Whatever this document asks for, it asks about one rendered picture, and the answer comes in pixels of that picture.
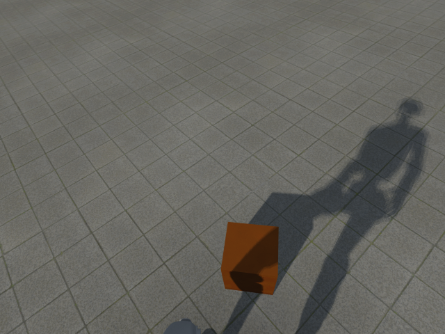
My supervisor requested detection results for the carton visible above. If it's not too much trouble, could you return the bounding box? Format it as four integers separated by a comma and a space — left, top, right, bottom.
221, 222, 279, 295

